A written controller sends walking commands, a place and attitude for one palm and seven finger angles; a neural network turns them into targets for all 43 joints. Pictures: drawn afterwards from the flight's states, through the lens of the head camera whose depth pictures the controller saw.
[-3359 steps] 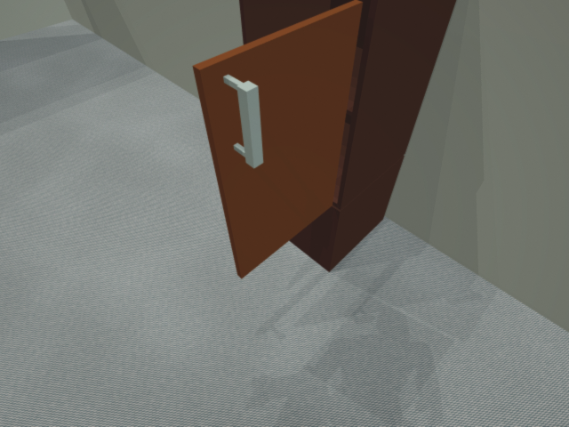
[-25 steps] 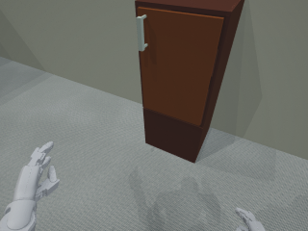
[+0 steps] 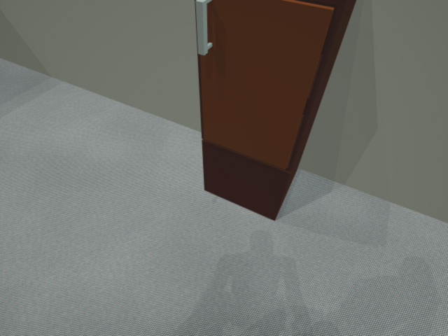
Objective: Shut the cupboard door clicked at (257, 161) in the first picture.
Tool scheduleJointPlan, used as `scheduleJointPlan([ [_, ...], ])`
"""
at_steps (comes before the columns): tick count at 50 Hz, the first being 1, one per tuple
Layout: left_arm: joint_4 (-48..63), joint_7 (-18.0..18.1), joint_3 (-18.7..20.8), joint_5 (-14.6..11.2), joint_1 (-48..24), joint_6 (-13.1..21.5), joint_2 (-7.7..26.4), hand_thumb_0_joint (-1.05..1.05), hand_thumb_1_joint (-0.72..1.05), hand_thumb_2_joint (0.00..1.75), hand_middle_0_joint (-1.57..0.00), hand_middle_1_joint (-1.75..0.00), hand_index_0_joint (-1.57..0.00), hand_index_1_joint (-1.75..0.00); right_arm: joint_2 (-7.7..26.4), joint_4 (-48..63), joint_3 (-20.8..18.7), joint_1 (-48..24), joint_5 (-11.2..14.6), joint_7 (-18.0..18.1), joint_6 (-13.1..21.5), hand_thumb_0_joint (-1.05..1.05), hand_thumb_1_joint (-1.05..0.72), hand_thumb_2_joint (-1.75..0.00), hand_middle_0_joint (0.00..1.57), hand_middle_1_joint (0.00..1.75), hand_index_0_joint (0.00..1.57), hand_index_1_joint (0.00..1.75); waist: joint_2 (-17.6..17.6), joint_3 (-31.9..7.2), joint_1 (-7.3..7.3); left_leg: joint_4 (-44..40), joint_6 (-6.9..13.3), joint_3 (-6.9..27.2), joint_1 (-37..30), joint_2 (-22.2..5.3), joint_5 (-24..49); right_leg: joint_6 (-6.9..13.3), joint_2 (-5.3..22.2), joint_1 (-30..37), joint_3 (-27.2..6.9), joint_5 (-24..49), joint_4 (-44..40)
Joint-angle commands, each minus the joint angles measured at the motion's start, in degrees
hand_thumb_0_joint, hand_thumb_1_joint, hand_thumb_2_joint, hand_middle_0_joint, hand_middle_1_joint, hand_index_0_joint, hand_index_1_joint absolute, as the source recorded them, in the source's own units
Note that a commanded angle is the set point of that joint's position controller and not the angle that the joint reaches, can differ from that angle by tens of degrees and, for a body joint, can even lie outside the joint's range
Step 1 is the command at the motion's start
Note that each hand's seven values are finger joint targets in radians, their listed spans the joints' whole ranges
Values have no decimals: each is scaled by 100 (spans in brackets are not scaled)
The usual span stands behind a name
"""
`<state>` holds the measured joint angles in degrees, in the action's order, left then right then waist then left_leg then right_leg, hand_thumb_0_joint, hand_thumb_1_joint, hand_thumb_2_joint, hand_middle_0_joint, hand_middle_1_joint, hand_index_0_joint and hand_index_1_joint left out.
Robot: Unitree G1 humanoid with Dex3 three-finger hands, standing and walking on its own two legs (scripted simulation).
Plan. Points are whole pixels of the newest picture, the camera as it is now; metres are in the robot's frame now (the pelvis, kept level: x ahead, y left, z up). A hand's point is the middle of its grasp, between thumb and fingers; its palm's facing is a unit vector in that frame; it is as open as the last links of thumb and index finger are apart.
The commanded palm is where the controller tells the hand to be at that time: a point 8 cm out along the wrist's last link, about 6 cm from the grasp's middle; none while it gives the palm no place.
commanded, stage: let the arm hang, fingers relaxed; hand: left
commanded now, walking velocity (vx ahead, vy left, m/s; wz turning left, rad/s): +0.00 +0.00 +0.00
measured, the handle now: (205, 26) +0.90 +0.12 +0.15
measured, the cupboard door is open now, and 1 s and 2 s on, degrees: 0 0 0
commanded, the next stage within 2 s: look to check the result in 0.50 s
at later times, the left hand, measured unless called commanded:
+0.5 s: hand out of the picture +0.02 +0.16 -0.18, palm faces +0.00 -0.98 -0.18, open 7.4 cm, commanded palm none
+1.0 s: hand out of the picture +0.00 +0.16 -0.18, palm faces +0.01 -0.98 -0.20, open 7.4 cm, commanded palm none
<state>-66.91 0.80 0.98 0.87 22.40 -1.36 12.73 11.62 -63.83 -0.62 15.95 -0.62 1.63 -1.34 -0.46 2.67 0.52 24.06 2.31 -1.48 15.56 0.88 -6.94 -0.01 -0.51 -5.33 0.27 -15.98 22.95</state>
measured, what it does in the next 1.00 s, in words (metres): stands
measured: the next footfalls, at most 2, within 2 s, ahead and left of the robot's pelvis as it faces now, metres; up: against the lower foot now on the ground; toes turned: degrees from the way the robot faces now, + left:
right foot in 1.92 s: +0.06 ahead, -0.16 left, +0.00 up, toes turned +21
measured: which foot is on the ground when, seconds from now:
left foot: down 0.00-1.00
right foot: down 0.00-1.00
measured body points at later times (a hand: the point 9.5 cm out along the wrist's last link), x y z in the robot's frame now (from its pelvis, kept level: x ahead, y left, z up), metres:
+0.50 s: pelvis +0.01 -0.01 +0.00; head +0.00 -0.01 +0.45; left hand +0.03 +0.21 -0.16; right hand +0.01 -0.25 -0.16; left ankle +0.07 +0.09 -0.74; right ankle -0.04 -0.12 -0.74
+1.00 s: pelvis +0.02 -0.02 +0.00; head +0.02 -0.02 +0.45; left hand +0.00 +0.21 -0.16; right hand +0.02 -0.25 -0.16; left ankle +0.07 +0.09 -0.74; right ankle -0.04 -0.12 -0.74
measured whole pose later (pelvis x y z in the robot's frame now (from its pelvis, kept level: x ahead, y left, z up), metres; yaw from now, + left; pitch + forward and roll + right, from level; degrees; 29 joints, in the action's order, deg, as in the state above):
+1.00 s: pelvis +0.02 -0.02 +0.00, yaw -1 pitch -2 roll +0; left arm -66.3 1.9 0.4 0.6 18.3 0.1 9.2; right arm 9.5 -65.4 -0.4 14.2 -0.6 2.1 -0.5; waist -0.2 2.1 -0.2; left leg 23.2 0.8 -2.1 12.5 -0.3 -8.6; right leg 1.2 -1.5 -2.2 -0.7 -16.7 21.0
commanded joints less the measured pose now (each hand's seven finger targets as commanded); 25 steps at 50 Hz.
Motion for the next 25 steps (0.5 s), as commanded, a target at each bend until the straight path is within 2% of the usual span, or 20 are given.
scheduleJointPlan([
  [1,211,70,55,1,58,187,625,0,90,90,-20,-30,-20,-30,941,274,-176,-15,8,48,116,0,-90,-90,20,30,20,30,197,113,-90,-646,49,860,-597,-701,-733,334,471,-885,-480,-161,-598],
  [9,230,93,52,13,6,158,547,0,90,90,-20,-30,-20,-30,733,154,-154,6,-32,17,92,0,-90,-90,20,30,20,30,119,365,-78,-788,12,840,-390,-645,-1069,303,475,-1022,-515,-399,-592],
  [21,324,111,62,-4,-222,229,508,0,90,90,-20,-30,-20,-30,603,145,-99,-14,-18,27,150,0,-90,-90,20,30,20,30,50,191,-94,-485,-43,614,-680,-632,41,283,528,-831,-590,334,-683],
  [25,293,116,48,-17,-252,220,397,0,90,90,-20,-30,-20,-30,518,108,-74,23,-33,40,144,0,-90,-90,20,30,20,30,-59,245,-113,-484,-72,596,-642,-613,31,284,531,-775,-614,342,-724],
])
